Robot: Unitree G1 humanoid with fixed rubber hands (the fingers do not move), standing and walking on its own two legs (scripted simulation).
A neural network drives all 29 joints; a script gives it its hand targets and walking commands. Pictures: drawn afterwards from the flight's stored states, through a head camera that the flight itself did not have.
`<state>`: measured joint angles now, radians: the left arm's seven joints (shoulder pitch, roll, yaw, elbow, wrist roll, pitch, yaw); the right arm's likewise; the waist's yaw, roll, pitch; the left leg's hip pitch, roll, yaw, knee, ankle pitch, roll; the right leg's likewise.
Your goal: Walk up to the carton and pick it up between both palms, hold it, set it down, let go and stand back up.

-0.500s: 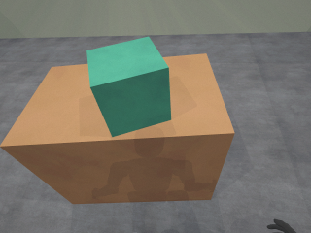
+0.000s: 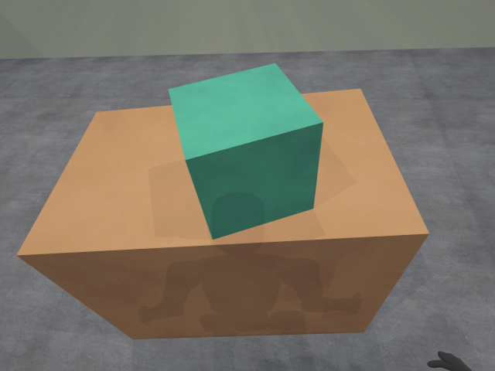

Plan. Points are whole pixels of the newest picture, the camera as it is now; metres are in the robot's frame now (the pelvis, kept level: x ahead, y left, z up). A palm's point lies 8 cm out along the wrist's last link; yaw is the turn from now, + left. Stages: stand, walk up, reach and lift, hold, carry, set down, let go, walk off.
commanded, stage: walk up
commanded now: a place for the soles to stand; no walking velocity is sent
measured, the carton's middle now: (244, 151) +0.54 +0.01 +0.04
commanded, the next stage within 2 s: none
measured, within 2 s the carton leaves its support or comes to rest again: neither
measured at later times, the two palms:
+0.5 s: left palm out of the picture +0.11 +0.37 -0.07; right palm out of the picture +0.13 -0.27 -0.07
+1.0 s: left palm out of the picture +0.12 +0.35 -0.06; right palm out of the picture +0.13 -0.30 -0.09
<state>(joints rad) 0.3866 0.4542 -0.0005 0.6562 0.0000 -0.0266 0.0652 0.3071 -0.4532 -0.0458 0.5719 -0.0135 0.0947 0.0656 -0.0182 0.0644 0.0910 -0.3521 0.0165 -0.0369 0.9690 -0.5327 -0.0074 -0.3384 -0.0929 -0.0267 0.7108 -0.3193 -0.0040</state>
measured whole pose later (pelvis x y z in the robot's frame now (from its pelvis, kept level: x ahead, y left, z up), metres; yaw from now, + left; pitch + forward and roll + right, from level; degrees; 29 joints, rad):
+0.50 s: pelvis +0.02 +0.04 +0.00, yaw +0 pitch -2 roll -1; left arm 0.35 0.48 0.00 0.66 0.00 0.00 0.03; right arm 0.23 -0.44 -0.05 0.66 -0.01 0.06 0.04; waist -0.02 0.02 0.06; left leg -0.30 0.04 -0.02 0.72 -0.38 -0.03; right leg -0.32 -0.09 -0.01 0.67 -0.31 0.05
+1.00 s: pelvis +0.03 +0.02 +0.00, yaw +0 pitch -2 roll +0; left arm 0.35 0.47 0.00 0.66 0.00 -0.03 0.00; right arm 0.26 -0.44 -0.05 0.72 -0.01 0.05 0.05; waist -0.02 0.04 0.03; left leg -0.29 0.06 -0.04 0.71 -0.39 -0.03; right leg -0.31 -0.07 -0.03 0.67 -0.30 0.04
